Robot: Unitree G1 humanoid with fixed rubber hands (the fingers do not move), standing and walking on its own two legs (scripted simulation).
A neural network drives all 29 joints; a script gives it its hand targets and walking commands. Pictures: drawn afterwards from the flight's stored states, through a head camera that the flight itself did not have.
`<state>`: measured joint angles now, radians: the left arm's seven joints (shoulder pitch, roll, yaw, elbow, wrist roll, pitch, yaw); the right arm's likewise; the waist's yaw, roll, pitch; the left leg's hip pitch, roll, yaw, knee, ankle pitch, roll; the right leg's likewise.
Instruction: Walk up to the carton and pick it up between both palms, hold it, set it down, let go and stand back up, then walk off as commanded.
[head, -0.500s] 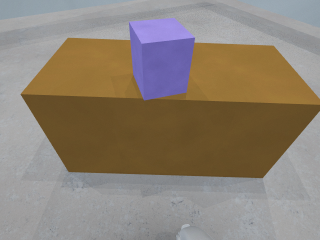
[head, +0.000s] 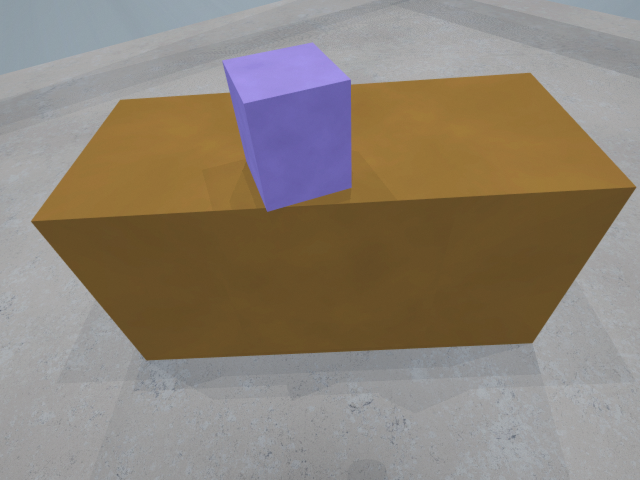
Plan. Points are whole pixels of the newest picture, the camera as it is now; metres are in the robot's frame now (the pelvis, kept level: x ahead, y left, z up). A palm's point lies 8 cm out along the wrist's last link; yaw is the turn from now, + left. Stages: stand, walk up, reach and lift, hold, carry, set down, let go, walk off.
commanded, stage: walk off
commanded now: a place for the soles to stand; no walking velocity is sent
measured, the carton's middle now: (289, 127) +0.81 +0.08 +0.04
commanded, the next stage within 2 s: none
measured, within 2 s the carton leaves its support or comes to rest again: neither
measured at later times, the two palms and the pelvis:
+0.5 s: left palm out of the picture +0.15 +0.28 -0.09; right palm out of the picture +0.13 -0.31 -0.12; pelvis +0.05 -0.01 -0.01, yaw -2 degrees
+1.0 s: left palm out of the picture +0.04 +0.33 -0.14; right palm out of the picture +0.07 -0.27 -0.09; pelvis +0.00 +0.04 -0.01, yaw +2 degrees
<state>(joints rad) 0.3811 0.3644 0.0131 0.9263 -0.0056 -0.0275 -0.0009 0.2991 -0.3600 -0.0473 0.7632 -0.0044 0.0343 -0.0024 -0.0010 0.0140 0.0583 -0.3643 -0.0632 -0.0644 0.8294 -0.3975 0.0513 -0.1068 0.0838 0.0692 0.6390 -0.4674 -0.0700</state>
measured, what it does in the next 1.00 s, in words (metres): steps on the spot: left foot, then right foot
